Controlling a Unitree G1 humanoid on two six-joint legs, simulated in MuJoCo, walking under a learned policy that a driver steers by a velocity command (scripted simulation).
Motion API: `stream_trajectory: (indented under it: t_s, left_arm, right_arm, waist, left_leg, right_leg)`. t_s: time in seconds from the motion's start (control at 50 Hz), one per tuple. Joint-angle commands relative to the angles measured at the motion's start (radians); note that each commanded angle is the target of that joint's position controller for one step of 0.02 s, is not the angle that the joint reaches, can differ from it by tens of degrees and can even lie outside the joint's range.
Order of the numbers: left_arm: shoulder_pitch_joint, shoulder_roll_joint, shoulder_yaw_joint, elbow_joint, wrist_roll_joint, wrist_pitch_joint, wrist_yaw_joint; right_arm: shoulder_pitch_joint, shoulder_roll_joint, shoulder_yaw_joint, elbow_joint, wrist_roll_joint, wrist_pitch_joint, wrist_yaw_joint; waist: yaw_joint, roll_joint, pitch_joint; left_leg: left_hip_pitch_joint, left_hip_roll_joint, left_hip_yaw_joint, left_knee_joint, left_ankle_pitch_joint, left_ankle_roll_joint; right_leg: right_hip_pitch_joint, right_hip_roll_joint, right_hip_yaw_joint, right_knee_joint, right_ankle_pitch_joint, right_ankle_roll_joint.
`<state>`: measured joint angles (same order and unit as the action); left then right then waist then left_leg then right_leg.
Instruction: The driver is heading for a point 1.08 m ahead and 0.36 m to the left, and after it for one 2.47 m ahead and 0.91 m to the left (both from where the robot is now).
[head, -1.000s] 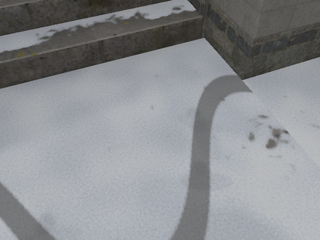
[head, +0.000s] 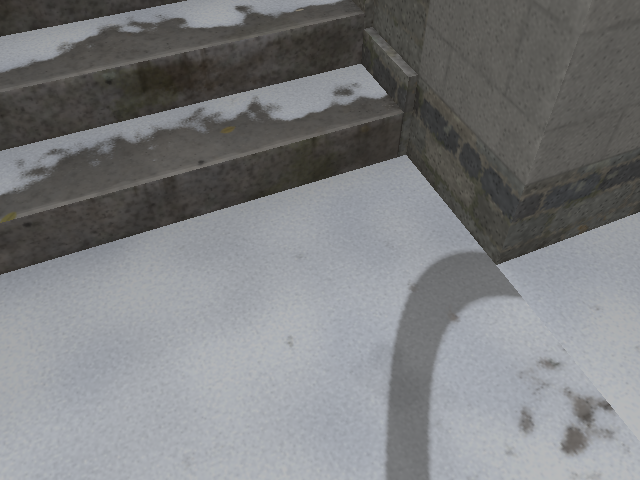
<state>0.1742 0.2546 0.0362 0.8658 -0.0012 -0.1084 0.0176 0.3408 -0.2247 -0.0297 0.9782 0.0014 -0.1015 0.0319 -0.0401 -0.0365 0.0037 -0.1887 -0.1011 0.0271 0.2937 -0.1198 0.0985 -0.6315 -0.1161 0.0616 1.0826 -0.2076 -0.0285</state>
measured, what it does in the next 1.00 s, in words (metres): walks ahead, turning left: right foot, then left foot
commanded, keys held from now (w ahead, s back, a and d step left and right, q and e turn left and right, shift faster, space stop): w+q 0.44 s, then q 0.34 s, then w+q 0.22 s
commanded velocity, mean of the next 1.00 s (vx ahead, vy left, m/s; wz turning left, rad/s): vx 0.36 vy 0.00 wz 0.53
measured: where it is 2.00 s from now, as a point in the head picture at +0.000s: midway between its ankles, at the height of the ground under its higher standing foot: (186, 378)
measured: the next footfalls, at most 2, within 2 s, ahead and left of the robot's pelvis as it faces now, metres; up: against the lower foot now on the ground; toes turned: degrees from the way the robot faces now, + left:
right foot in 0.26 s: +0.31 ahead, -0.15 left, +0.00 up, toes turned +10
left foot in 0.74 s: +0.44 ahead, +0.15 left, +0.00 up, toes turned +26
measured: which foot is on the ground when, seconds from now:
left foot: down 0.00-0.26, up 0.28-0.72, down 0.74-1.00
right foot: up 0.00-0.24, down 0.26-0.74, up 0.76-1.00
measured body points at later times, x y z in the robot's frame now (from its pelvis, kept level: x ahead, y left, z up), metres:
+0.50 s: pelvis +0.25 -0.05 +0.00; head +0.27 -0.06 +0.45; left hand +0.23 +0.23 -0.12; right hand +0.45 -0.28 -0.11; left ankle +0.26 +0.12 -0.66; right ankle +0.27 -0.16 -0.74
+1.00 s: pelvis +0.39 +0.04 -0.01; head +0.41 +0.08 +0.44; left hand +0.39 +0.36 -0.11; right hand +0.65 -0.13 -0.09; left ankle +0.41 +0.13 -0.74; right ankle +0.53 -0.09 -0.69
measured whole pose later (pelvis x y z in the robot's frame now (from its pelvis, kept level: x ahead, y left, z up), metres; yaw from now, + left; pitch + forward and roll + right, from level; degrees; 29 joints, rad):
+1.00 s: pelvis +0.39 +0.04 -0.01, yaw +34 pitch +4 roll -1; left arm 0.11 0.30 0.06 0.74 0.01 -0.06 0.02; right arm 0.25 -0.27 -0.07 0.64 0.01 -0.02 -0.01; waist -0.03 -0.02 0.00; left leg -0.38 -0.11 -0.10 0.42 -0.10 0.10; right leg -0.58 -0.05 0.09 0.89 -0.29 0.04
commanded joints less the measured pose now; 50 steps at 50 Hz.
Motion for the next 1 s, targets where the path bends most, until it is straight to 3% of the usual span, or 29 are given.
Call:
stream_trajectory:
  t_s: [0.02, 0.1, 0.16, 0.2, 0.24, 0.26, 0.28, 0.3, 0.32, 0.34, 0.36, 0.38, 0.42, 0.5, 0.58, 0.66, 0.7, 0.72, 0.74, 0.76, 0.78, 0.8, 0.82, 0.84, 0.86, 0.9, 0.96, 1.0]
  left_arm:
    - [0.006, 0.042, 0.009, -0.056, 0.009, 0.002, 0.009]
    - [-0.149, 0.041, 0.005, -0.094, -0.007, -0.007, -0.003]
    - [-0.212, 0.068, 0.009, -0.125, -0.018, -0.017, -0.016]
    - [-0.191, 0.099, 0.021, -0.128, -0.020, -0.029, -0.022]
    - [-0.034, 0.142, 0.045, -0.089, -0.014, -0.039, -0.017]
    - [0.138, 0.204, 0.064, -0.064, 0.000, -0.045, -0.010]
    - [0.237, 0.302, 0.090, -0.047, 0.011, -0.030, -0.008]
    - [0.229, 0.220, 0.074, -0.050, 0.012, -0.028, -0.012]
    - [0.170, 0.135, 0.052, -0.073, 0.007, -0.031, -0.014]
    - [0.102, 0.107, 0.041, -0.083, 0.004, -0.027, -0.018]
    - [0.052, 0.082, 0.033, -0.083, 0.002, -0.022, -0.022]
    - [0.031, 0.072, 0.029, -0.077, 0.006, -0.020, -0.023]
    - [0.044, 0.081, 0.036, -0.058, 0.009, -0.024, -0.024]
    - [0.049, 0.128, 0.053, -0.037, 0.014, -0.018, -0.009]
    - [0.040, 0.166, 0.059, -0.043, 0.004, 0.007, 0.015]
    - [0.040, 0.207, 0.072, -0.045, -0.025, 0.030, 0.023]
    - [0.017, 0.222, 0.081, -0.056, -0.038, 0.044, 0.029]
    - [0.026, 0.200, 0.075, -0.060, -0.037, 0.051, 0.029]
    - [0.085, 0.163, 0.059, -0.074, 0.002, 0.049, 0.022]
    - [0.171, 0.062, 0.025, -0.099, 0.058, 0.038, 0.003]
    - [0.188, 0.129, 0.030, -0.102, 0.020, 0.029, -0.012]
    - [0.095, 0.174, 0.043, -0.125, -0.016, 0.030, -0.016]
    - [0.047, 0.165, 0.043, -0.134, -0.013, 0.035, -0.010]
    - [0.022, 0.166, 0.047, -0.131, -0.001, 0.046, 0.002]
    - [0.018, 0.173, 0.053, -0.141, 0.006, 0.055, 0.007]
    - [0.025, 0.148, 0.049, -0.156, 0.016, 0.054, 0.007]
    - [-0.015, 0.118, 0.040, -0.171, 0.014, 0.041, 0.008]
    - [-0.053, 0.112, 0.038, -0.180, 0.011, 0.035, 0.004]
  right_arm:
    - [-0.053, -0.149, -0.030, -0.080, 0.004, -0.016, -0.025]
    - [0.030, -0.180, -0.041, -0.074, 0.021, -0.002, -0.039]
    - [0.071, -0.174, -0.044, -0.069, 0.029, 0.009, -0.044]
    - [0.063, -0.182, -0.050, -0.076, 0.027, 0.018, -0.049]
    - [0.037, -0.150, -0.043, -0.098, 0.020, 0.026, -0.051]
    - [0.010, -0.089, -0.022, -0.129, 0.009, 0.023, -0.047]
    - [0.112, 0.000, 0.003, -0.168, 0.021, 0.003, -0.042]
    - [0.126, -0.091, -0.014, -0.163, 0.048, -0.004, -0.043]
    - [0.054, -0.167, -0.034, -0.167, 0.050, 0.001, -0.045]
    - [0.016, -0.159, -0.039, -0.172, 0.041, 0.011, -0.047]
    - [-0.007, -0.144, -0.042, -0.179, 0.030, 0.019, -0.047]
    - [-0.013, -0.127, -0.046, -0.188, 0.028, 0.029, -0.043]
    - [-0.017, -0.087, -0.042, -0.203, 0.030, 0.045, -0.033]
    - [-0.092, -0.076, -0.043, -0.266, 0.019, 0.058, -0.029]
    - [-0.211, -0.057, -0.035, -0.323, 0.011, 0.059, -0.001]
    - [-0.253, -0.104, -0.055, -0.377, 0.007, 0.071, 0.025]
    - [-0.166, -0.144, -0.077, -0.367, 0.003, 0.071, 0.028]
    - [-0.053, -0.187, -0.101, -0.334, 0.002, 0.066, 0.020]
    - [0.018, -0.283, -0.130, -0.331, 0.000, 0.069, -0.006]
    - [-0.022, -0.361, -0.126, -0.369, -0.018, 0.074, -0.022]
    - [-0.019, -0.320, -0.114, -0.403, -0.022, 0.071, -0.010]
    - [-0.055, -0.263, -0.104, -0.408, -0.007, 0.068, -0.003]
    - [-0.096, -0.221, -0.094, -0.398, 0.023, 0.070, -0.007]
    - [-0.136, -0.193, -0.082, -0.402, 0.032, 0.073, -0.012]
    - [-0.172, -0.187, -0.078, -0.413, 0.022, 0.075, -0.016]
    - [-0.186, -0.199, -0.081, -0.425, 0.002, 0.069, -0.034]
    - [-0.144, -0.209, -0.088, -0.417, 0.008, 0.061, -0.054]
    - [-0.130, -0.212, -0.090, -0.417, 0.008, 0.062, -0.055]
  waist:
    - [0.048, 0.075, 0.053]
    - [-0.009, 0.099, 0.039]
    - [-0.024, 0.108, 0.036]
    - [0.001, 0.124, 0.023]
    - [0.082, 0.128, -0.046]
    - [0.156, 0.036, -0.179]
    - [0.121, -0.272, -0.301]
    - [0.120, -0.260, -0.296]
    - [0.125, -0.129, -0.179]
    - [0.099, -0.053, -0.114]
    - [0.077, -0.041, -0.060]
    - [0.056, -0.065, -0.026]
    - [0.045, -0.070, -0.009]
    - [0.034, -0.035, 0.024]
    - [0.066, -0.047, 0.009]
    - [0.059, -0.069, -0.021]
    - [0.008, -0.067, -0.068]
    - [-0.042, -0.018, -0.124]
    - [-0.058, 0.141, -0.192]
    - [0.052, 0.339, -0.283]
    - [0.000, 0.248, -0.482]
    - [-0.013, 0.142, -0.379]
    - [0.007, 0.073, -0.255]
    - [0.028, 0.052, -0.179]
    - [0.056, 0.083, -0.135]
    - [0.073, 0.126, -0.110]
    - [0.049, 0.135, -0.111]
    - [0.030, 0.146, -0.105]
  left_leg:
    - [-0.135, 0.252, -0.242, -0.193, 0.023, 0.171]
    - [-0.093, 0.239, -0.236, -0.141, 0.002, 0.132]
    - [-0.018, 0.270, -0.307, -0.075, -0.068, 0.119]
    - [0.016, 0.285, -0.355, -0.012, -0.093, 0.102]
    - [-0.020, 0.224, -0.353, 0.147, -0.041, 0.064]
    - [-0.142, 0.146, -0.271, 0.431, -0.094, 0.025]
    - [-0.492, 0.011, -0.123, 0.745, -0.396, -0.031]
    - [-0.634, 0.075, -0.176, 0.939, -0.441, -0.034]
    - [-0.660, 0.118, -0.198, 0.997, -0.350, -0.030]
    - [-0.620, 0.156, -0.175, 0.989, -0.263, -0.040]
    - [-0.592, 0.180, -0.168, 0.944, -0.204, -0.050]
    - [-0.553, 0.205, -0.160, 0.908, -0.168, -0.055]
    - [-0.520, 0.215, -0.129, 0.891, -0.121, -0.066]
    - [-0.548, 0.203, -0.109, 0.729, -0.027, -0.094]
    - [-0.421, 0.175, -0.017, 0.466, 0.149, -0.091]
    - [-0.360, 0.149, 0.009, 0.357, 0.053, -0.047]
    - [-0.241, 0.094, 0.048, 0.278, 0.004, -0.005]
    - [-0.086, 0.049, 0.058, 0.183, 0.095, 0.028]
    - [0.167, 0.188, -0.139, 0.186, 0.504, 0.092]
    - [0.397, 0.421, -0.510, 0.271, 0.992, 0.267]
    - [0.433, 0.498, -0.671, 0.163, 0.743, 0.369]
    - [0.355, 0.430, -0.590, 0.103, 0.383, 0.312]
    - [0.231, 0.364, -0.516, 0.056, 0.062, 0.238]
    - [0.100, 0.323, -0.487, 0.006, -0.144, 0.196]
    - [-0.018, 0.292, -0.472, -0.037, -0.245, 0.179]
    - [-0.114, 0.247, -0.445, -0.083, -0.282, 0.175]
    - [-0.107, 0.231, -0.428, -0.082, -0.265, 0.174]
    - [-0.099, 0.224, -0.430, -0.072, -0.264, 0.161]
  right_leg:
    - [0.027, -0.006, -0.007, -0.214, 0.154, 0.037]
    - [0.110, 0.060, -0.021, -0.469, 0.275, 0.063]
    - [0.145, 0.074, 0.004, -0.567, 0.241, 0.062]
    - [0.212, 0.081, 0.009, -0.618, 0.171, 0.046]
    - [0.426, 0.075, -0.002, -0.668, 0.089, 0.006]
    - [0.674, -0.079, 0.135, -0.666, 0.042, -0.056]
    - [1.002, -0.314, 0.529, -0.734, -0.057, -0.207]
    - [0.989, -0.344, 0.697, -0.790, -0.213, -0.237]
    - [0.871, -0.301, 0.544, -0.795, -0.185, -0.190]
    - [0.747, -0.248, 0.391, -0.811, -0.075, -0.154]
    - [0.654, -0.200, 0.291, -0.844, 0.006, -0.138]
    - [0.588, -0.166, 0.206, -0.874, 0.060, -0.122]
    - [0.534, -0.137, 0.097, -0.911, 0.171, -0.127]
    - [0.523, -0.143, -0.059, -0.894, 0.546, -0.146]
    - [0.504, -0.115, -0.196, -0.850, 0.595, -0.122]
    - [0.597, -0.162, -0.206, -0.743, 0.620, -0.094]
    - [0.612, -0.149, -0.222, -0.576, 0.727, -0.068]
    - [0.576, -0.094, -0.248, -0.395, 0.676, -0.034]
    - [0.347, -0.026, -0.259, -0.106, 0.319, 0.034]
    - [0.027, 0.136, -0.178, 0.230, -0.529, 0.093]
    - [-0.017, 0.142, 0.032, 0.358, -0.520, 0.087]
    - [-0.090, 0.105, 0.042, 0.337, -0.390, 0.067]
    - [-0.124, 0.063, 0.029, 0.242, -0.286, 0.057]
    - [-0.092, 0.032, 0.031, 0.155, -0.219, 0.053]
    - [-0.028, 0.026, 0.030, 0.087, -0.175, 0.048]
    - [0.045, 0.046, 0.009, -0.015, -0.119, 0.051]
    - [0.058, 0.070, 0.010, -0.186, -0.067, 0.069]
    - [0.068, 0.084, 0.011, -0.277, -0.021, 0.074]
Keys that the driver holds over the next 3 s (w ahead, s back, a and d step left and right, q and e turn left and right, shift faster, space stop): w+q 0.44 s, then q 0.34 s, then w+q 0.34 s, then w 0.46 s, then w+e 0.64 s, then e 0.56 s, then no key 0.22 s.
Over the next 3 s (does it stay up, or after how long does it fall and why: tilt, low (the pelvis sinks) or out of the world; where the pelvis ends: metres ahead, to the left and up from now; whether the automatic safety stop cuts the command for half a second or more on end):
stays up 0.99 0.45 0.00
